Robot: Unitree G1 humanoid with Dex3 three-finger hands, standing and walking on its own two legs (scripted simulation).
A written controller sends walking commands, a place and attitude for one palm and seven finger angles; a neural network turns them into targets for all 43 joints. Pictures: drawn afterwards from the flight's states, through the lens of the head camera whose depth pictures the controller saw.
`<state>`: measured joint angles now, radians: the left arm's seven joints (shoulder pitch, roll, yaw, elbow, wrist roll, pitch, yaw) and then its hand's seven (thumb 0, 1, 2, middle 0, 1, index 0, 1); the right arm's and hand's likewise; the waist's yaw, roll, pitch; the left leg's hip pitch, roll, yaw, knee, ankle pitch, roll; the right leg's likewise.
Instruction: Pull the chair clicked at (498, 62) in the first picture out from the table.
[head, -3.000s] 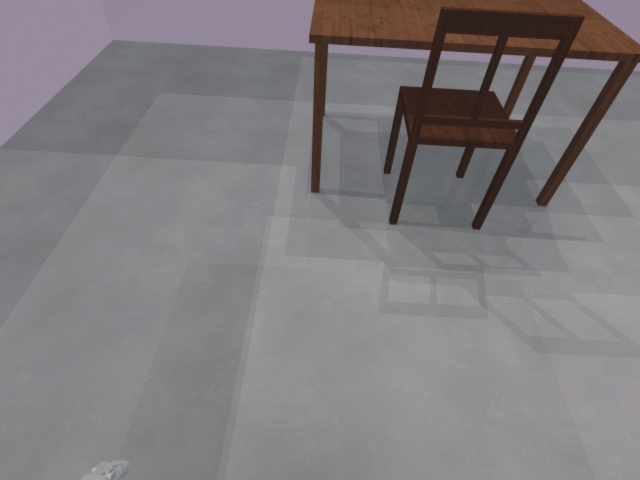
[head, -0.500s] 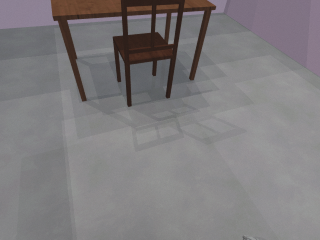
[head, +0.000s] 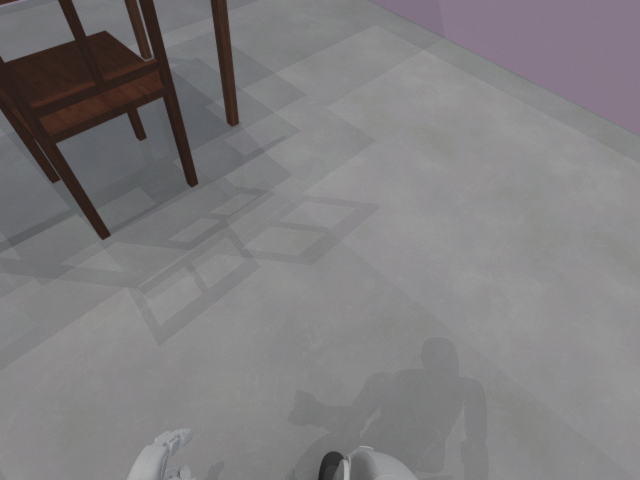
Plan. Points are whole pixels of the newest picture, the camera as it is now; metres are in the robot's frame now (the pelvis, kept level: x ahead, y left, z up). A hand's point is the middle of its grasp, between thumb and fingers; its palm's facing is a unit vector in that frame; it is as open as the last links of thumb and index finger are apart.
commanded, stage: walk to a spot facing it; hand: left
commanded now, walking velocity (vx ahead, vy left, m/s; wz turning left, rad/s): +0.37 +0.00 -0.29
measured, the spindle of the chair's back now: (77, 29) +1.07 +0.59 -0.06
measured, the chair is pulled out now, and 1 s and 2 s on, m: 0.00 0.00 0.00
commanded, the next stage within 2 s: turn to face it in 1.38 s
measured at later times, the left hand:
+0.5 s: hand (156, 370) +0.28 +0.24 -0.15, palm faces -0.10 -0.98 -0.17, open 7.4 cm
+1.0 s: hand (264, 223) +0.57 +0.10 -0.14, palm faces -0.26 -0.94 -0.20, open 7.2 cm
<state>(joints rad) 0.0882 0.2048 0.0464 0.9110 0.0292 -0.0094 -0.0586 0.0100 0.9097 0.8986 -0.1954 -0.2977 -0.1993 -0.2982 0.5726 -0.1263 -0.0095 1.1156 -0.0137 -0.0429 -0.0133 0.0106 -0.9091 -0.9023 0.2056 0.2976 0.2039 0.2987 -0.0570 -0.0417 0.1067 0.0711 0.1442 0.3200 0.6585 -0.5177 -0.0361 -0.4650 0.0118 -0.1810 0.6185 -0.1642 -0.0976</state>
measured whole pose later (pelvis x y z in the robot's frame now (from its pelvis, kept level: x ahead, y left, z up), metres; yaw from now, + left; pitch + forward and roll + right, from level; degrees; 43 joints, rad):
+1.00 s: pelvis +0.45 -0.06 +0.02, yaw -18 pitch -2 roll +0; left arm 0.21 0.18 0.06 1.04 0.01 -0.06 0.00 0.00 0.93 0.90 -0.20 -0.30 -0.20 -0.30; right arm 0.31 -0.14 -0.05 1.09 -0.02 -0.02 0.00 0.01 -0.91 -0.90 0.20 0.30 0.20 0.30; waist -0.02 0.01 0.06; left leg -0.46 0.16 0.08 1.22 -0.33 -0.02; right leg -0.29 0.01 -0.16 0.53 -0.22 -0.08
